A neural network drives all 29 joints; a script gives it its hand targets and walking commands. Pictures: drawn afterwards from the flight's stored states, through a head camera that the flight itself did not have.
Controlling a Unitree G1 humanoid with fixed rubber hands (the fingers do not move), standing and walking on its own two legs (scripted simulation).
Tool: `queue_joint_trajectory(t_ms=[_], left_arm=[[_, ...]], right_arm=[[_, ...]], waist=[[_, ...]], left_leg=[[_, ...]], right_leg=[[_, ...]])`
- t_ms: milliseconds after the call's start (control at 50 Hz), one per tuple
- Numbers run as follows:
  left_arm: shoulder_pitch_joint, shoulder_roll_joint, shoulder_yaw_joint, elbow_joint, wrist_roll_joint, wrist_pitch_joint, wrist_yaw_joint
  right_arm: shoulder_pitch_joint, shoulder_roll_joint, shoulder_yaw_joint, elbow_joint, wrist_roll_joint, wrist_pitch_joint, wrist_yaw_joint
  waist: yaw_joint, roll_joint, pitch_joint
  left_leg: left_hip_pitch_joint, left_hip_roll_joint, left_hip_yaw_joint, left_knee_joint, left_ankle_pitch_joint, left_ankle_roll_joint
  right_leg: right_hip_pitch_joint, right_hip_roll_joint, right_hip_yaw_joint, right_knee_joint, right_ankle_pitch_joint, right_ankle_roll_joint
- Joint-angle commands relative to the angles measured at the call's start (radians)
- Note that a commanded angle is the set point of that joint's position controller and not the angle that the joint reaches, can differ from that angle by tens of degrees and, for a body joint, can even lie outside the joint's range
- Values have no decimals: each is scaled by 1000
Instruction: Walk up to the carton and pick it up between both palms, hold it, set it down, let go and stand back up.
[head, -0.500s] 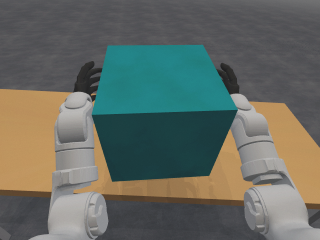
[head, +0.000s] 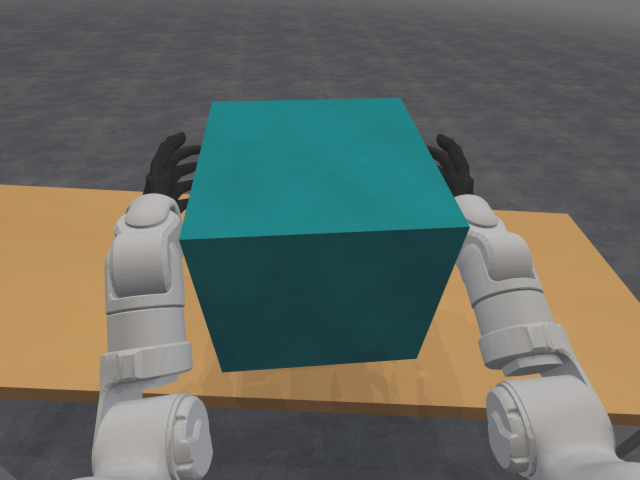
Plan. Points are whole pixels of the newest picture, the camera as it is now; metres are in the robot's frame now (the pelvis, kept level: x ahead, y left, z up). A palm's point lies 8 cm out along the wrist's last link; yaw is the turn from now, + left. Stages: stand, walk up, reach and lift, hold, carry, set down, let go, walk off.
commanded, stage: hold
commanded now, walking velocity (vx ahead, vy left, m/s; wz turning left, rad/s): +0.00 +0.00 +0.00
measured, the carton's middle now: (314, 230) +0.37 +0.00 +0.17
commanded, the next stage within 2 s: none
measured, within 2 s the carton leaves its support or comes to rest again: neither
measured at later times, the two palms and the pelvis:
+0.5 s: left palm (169, 197) +0.36 +0.17 +0.23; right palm (454, 197) +0.37 -0.17 +0.22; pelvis +0.00 -0.01 +0.00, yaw +0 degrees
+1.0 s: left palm (163, 201) +0.36 +0.18 +0.22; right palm (451, 200) +0.37 -0.16 +0.22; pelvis +0.00 +0.00 +0.00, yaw +0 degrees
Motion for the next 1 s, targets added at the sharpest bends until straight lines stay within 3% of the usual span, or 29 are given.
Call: queue_joint_trajectory(t_ms=[0, 80, 100, 160, 180, 260, 320, 340, 380, 500, 560, 580, 620, 640, 680, 760, 820, 900, 980], left_arm=[[-608, -525, -479, -113, -149, -71, -120], [-608, -525, -485, -105, -157, -74, -108], [-619, -541, -494, -117, -161, -73, -104], [-594, -524, -466, -104, -143, -70, -101], [-611, -523, -450, -55, -121, -70, -103], [-628, -516, -446, -39, -138, -73, -109], [-611, -515, -441, -59, -142, -79, -111], [-648, -519, -462, -76, -157, -87, -108], [-636, -507, -439, -58, -142, -87, -112], [-600, -494, -428, -38, -126, -79, -132], [-610, -498, -450, -62, -143, -85, -131], [-607, -514, -474, -118, -158, -88, -126], [-594, -501, -449, -95, -142, -86, -128], [-593, -490, -442, -75, -140, -85, -129], [-602, -494, -439, -58, -130, -80, -130], [-601, -505, -465, -117, -147, -79, -128], [-613, -514, -460, -67, -145, -77, -122], [-607, -533, -493, -132, -160, -81, -110], [-638, -532, -486, -77, -158, -79, -108]], right_arm=[[-737, 532, 361, -269, 106, -33, 129], [-738, 537, 360, -273, 104, -36, 136], [-752, 539, 359, -290, 108, -42, 140], [-727, 541, 359, -250, 94, -38, 143], [-758, 526, 341, -211, 86, -37, 145], [-784, 544, 342, -239, 73, -46, 144], [-763, 569, 363, -252, 90, -47, 138], [-774, 577, 355, -253, 88, -51, 133], [-790, 578, 370, -255, 93, -54, 127], [-751, 565, 358, -229, 90, -43, 113], [-760, 570, 361, -256, 93, -45, 110], [-746, 586, 376, -310, 104, -51, 106], [-744, 576, 379, -288, 105, -43, 104], [-736, 563, 375, -271, 95, -38, 101], [-751, 555, 357, -241, 86, -36, 108], [-737, 570, 384, -288, 112, -44, 113], [-766, 558, 361, -268, 99, -42, 116], [-734, 549, 370, -290, 109, -46, 123], [-771, 547, 346, -261, 86, -47, 133]], waist=[[-4, 81, -343], [-8, 79, -373], [-3, 100, -387], [7, 90, -365], [5, 84, -311], [5, 50, -344], [14, 54, -388], [-5, 52, -403], [14, 56, -388], [-10, 47, -343], [-9, 56, -362], [-11, 62, -412], [2, 47, -366], [-9, 36, -347], [-2, 61, -318], [-1, 70, -389], [-3, 69, -350], [-9, 79, -392], [-10, 81, -342]], left_leg=[[49, -45, 42, -37, 249, -39], [56, -47, 42, -35, 246, -41], [52, -49, 43, -33, 237, -44], [56, -50, 50, -40, 236, -35], [42, -49, 54, -49, 184, -35], [18, -54, 56, -54, 151, -20], [40, -59, 58, -39, 217, -19], [44, -63, 58, -31, 208, -19], [47, -65, 60, -28, 220, -17], [37, -68, 61, -32, 209, -16], [37, -65, 52, -27, 223, -21], [55, -64, 50, -13, 278, -24], [51, -66, 54, -21, 252, -19], [49, -66, 52, -26, 236, -17], [41, -59, 53, -43, 200, -21], [62, -58, 55, -28, 274, -30], [49, -56, 55, -35, 219, -29], [70, -52, 44, -24, 278, -40], [35, -49, 46, -42, 187, -35]], right_leg=[[83, 74, -26, -4, 156, -5], [73, 73, -28, -3, 154, -4], [71, 74, -27, -2, 143, -5], [73, 70, -28, -6, 147, -3], [50, 69, -33, -18, 94, -4], [74, 62, -22, -15, 102, 1], [96, 63, -21, -4, 177, 11], [99, 57, -19, -4, 181, 13], [87, 55, -18, -3, 198, 16], [103, 53, -20, -5, 218, 25], [101, 54, -21, 3, 230, 21], [124, 56, -16, 16, 293, 20], [106, 56, -20, 5, 258, 26], [105, 57, -24, -1, 250, 28], [74, 59, -31, -7, 179, 16], [116, 63, -25, 9, 229, 10], [79, 64, -29, -5, 166, 10], [92, 72, -31, 1, 197, 4], [48, 67, -32, -13, 115, -4]])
